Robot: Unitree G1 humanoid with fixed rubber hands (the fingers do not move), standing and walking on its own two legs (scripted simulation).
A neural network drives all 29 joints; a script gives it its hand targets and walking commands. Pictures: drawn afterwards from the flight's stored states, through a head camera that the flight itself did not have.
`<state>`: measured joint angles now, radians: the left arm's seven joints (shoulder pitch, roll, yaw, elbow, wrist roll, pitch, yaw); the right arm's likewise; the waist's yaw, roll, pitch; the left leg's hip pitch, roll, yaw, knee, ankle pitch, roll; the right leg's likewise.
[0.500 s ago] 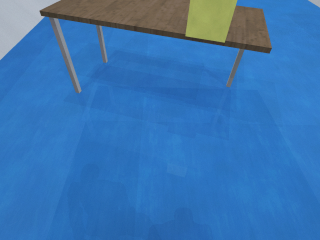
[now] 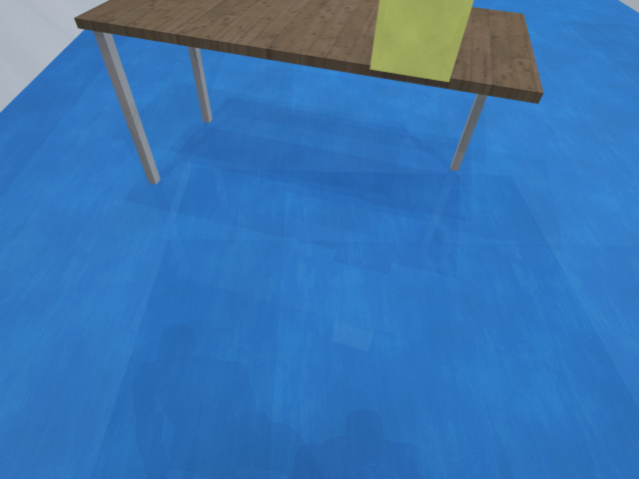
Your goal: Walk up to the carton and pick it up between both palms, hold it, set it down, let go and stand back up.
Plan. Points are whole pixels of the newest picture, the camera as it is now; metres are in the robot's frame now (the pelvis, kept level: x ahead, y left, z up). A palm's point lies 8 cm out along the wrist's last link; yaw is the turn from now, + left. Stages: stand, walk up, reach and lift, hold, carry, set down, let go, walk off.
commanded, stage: stand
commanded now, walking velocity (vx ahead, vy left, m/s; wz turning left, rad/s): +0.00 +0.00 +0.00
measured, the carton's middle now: (421, 20) +1.26 -0.29 +0.08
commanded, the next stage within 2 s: walk up in 0.12 s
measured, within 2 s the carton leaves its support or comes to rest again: neither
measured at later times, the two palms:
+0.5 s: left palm out of the picture +0.03 +0.22 -0.14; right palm out of the picture -0.07 -0.23 -0.14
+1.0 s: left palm (218, 435) +0.23 +0.15 -0.14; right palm (560, 429) +0.23 -0.36 -0.13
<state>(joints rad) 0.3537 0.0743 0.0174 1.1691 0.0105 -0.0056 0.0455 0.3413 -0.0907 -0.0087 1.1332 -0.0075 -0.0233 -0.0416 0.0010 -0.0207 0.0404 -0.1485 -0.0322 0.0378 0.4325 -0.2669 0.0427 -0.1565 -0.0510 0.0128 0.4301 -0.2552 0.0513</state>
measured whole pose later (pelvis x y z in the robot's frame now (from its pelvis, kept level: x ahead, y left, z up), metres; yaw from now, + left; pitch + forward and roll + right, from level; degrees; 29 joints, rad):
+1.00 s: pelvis +0.21 -0.10 -0.01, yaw -12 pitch -4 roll -1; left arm 0.46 0.20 0.01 0.93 0.04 -0.07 0.01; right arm 0.27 -0.27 0.00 0.86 -0.04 -0.02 0.05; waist 0.04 0.03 0.07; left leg -0.54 0.11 0.02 0.91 -0.32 -0.02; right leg -0.14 -0.03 -0.06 0.55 -0.34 0.00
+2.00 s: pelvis +0.67 -0.11 -0.03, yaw -14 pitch -3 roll +0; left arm 0.49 0.26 0.00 0.87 0.06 -0.06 0.00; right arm 0.25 -0.22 -0.02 0.79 -0.06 -0.05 0.04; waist 0.04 -0.01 0.07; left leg -0.43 0.04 0.06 0.66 -0.18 0.02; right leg -0.11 -0.13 -0.10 0.70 -0.50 0.03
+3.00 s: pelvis +0.75 -0.13 -0.01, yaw -16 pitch -2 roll +1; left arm 0.24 0.24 -0.04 1.00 0.00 0.00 0.00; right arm 0.26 -0.25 0.04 0.98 0.00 -0.01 0.00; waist 0.01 0.00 0.06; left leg -0.23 0.04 0.09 0.50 -0.24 0.00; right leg -0.30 -0.02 -0.05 0.50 -0.18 -0.02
